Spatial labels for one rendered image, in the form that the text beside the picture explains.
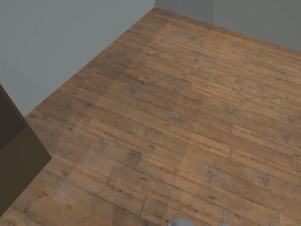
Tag cupboard door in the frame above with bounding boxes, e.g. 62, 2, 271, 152
0, 90, 26, 151

